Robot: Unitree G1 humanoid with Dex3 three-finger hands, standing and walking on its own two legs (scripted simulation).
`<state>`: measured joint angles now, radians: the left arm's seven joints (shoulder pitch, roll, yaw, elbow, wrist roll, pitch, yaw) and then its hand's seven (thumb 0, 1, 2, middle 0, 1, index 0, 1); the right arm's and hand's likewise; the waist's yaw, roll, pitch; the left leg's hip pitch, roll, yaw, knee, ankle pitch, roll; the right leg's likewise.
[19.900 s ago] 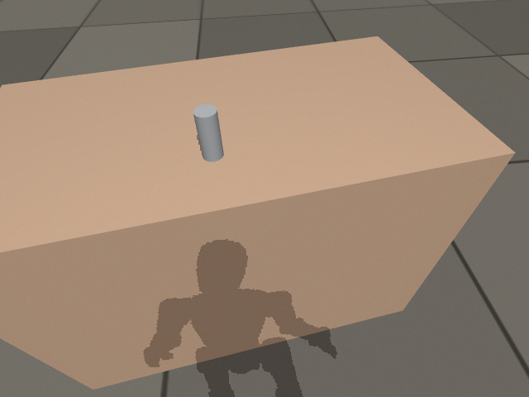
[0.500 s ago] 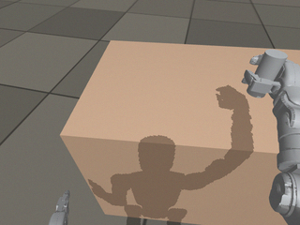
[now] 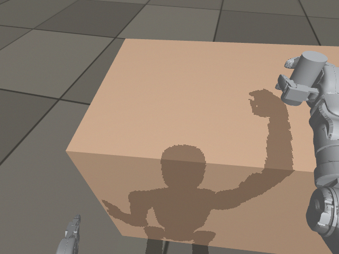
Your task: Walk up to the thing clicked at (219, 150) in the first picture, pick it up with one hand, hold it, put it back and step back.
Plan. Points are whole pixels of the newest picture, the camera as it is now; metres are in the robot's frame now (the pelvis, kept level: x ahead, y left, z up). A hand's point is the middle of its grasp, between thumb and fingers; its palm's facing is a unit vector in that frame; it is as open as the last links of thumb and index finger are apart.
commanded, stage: crouch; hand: right
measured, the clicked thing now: (301, 80) +0.45 -0.25 +0.20
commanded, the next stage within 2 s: lower in 0.28 s
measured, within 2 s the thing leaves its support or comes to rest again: rests again in 1.58 s
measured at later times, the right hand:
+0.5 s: hand (291, 84) +0.47 -0.24 +0.17, palm faces +0.25 +0.97 +0.01, open 6.0 cm
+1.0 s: hand (281, 98) +0.49 -0.24 +0.12, palm faces +0.24 +0.97 +0.02, open 6.0 cm
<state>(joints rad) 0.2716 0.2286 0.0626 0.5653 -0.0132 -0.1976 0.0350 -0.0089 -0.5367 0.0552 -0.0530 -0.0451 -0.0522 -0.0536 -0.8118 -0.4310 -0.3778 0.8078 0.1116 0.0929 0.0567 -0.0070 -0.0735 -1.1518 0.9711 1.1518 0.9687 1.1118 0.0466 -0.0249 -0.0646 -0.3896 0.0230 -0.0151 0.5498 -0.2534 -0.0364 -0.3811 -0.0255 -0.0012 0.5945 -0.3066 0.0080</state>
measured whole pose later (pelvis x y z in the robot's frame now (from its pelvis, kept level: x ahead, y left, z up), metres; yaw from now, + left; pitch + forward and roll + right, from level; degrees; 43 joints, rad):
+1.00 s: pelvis +0.00 +0.00 -0.01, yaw +1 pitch +12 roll +2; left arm 0.27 0.24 0.03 0.45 0.00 -0.13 0.04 -0.01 -0.54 0.05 -0.06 -0.05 -0.05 -0.06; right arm -0.84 -0.51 -0.43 1.06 0.10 -0.17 0.10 -0.01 -0.08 -1.15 0.97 1.14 0.97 1.11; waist 0.12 -0.01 -0.09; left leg -0.57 0.01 -0.02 0.65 -0.29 -0.04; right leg -0.57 -0.04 0.00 0.73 -0.37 0.01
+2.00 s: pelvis +0.00 +0.00 -0.03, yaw +1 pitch +16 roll +2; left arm 0.32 0.24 0.02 0.30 0.01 -0.10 0.02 -0.01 -0.51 0.04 -0.06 -0.05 -0.07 -0.05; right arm -0.87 -0.54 -0.48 1.11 0.08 -0.22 0.10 -0.01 -0.08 -0.88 1.02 1.00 1.02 0.98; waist 0.15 -0.01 -0.12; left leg -0.71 0.01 -0.01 0.79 -0.35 -0.04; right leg -0.72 -0.04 0.01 0.86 -0.42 0.01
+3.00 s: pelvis +0.00 +0.00 -0.01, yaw +0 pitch +10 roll +1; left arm 0.33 0.27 0.02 0.37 -0.03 -0.09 0.01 -0.01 -0.52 0.04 -0.06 -0.05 -0.06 -0.05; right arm -0.98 -0.87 -0.47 1.18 -0.05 0.00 0.15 -0.01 0.55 -0.05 0.08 0.07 0.08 0.08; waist 0.07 -0.02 -0.09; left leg -0.53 0.02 -0.01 0.64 -0.29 -0.04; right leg -0.53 -0.03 0.01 0.69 -0.35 0.01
